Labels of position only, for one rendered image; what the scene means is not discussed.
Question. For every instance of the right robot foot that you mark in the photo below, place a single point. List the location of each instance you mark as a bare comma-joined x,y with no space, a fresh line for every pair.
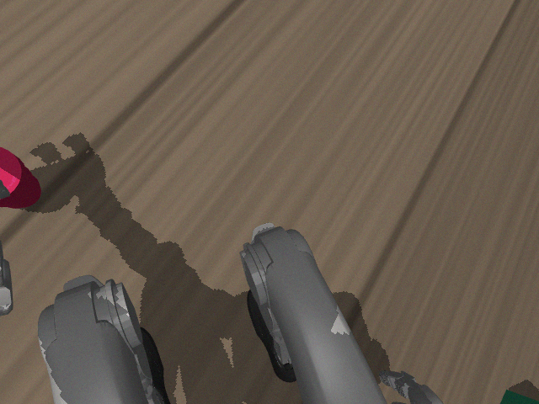
284,371

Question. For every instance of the left robot foot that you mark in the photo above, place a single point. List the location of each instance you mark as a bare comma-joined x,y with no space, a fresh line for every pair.
155,365

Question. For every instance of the right robot hand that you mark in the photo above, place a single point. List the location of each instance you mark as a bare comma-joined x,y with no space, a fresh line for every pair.
407,387

